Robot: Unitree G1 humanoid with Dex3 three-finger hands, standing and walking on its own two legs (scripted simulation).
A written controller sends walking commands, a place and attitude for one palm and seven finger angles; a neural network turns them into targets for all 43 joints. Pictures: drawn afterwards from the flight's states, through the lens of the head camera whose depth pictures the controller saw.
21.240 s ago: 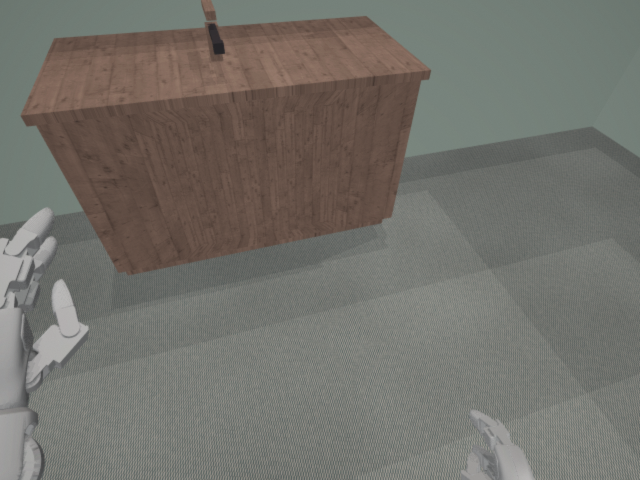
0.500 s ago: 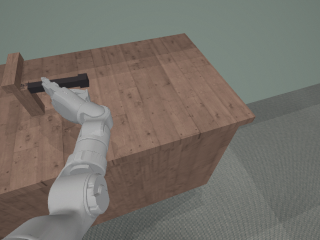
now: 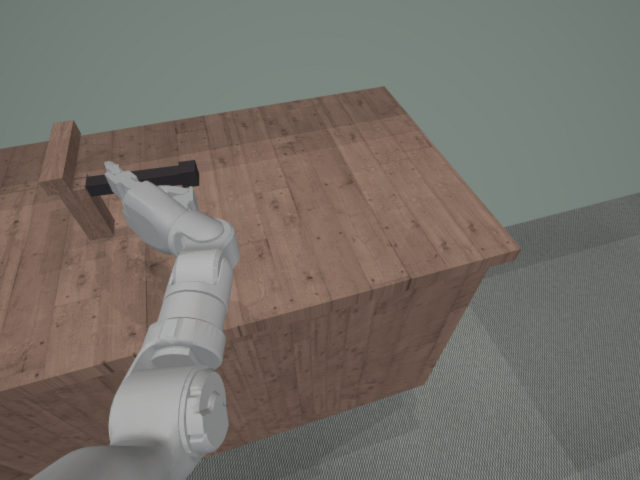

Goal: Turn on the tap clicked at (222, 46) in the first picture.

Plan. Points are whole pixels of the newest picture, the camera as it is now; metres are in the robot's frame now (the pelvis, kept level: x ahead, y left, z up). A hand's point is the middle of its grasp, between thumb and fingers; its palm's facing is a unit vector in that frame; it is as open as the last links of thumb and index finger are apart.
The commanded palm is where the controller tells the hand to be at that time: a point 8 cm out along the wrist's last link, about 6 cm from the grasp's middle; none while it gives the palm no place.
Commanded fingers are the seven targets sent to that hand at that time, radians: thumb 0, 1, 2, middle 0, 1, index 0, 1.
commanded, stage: lift the hand up off the lever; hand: left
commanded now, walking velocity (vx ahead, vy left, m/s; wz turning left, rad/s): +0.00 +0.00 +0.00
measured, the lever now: (188, 173) +0.53 +0.20 +0.09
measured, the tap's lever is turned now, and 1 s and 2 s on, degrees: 84 84 84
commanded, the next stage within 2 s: draw the hand back beside the body in 1.36 s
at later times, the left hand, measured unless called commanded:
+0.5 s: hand (185, 187) +0.45 +0.17 +0.14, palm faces +0.80 -0.59 -0.11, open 7.8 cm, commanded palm +0.40 +0.19 +0.15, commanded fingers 0.00 0.90 0.90 -0.15 -0.15 -0.15 -0.15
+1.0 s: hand (182, 181) +0.44 +0.17 +0.16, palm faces +0.79 -0.61 -0.08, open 7.8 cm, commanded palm +0.38 +0.19 +0.17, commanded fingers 0.00 0.90 0.90 -0.15 -0.15 -0.15 -0.15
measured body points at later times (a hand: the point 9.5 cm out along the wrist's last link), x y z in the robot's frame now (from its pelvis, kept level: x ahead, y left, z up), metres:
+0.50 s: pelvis -0.01 -0.01 +0.00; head +0.01 -0.02 +0.45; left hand +0.40 +0.20 +0.15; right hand +0.09 -0.26 -0.13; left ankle +0.00 +0.13 -0.72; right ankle -0.02 -0.07 -0.72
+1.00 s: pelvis +0.00 -0.01 +0.01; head +0.01 -0.02 +0.46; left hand +0.39 +0.20 +0.17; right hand +0.11 -0.25 -0.12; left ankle +0.00 +0.13 -0.72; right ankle -0.02 -0.07 -0.72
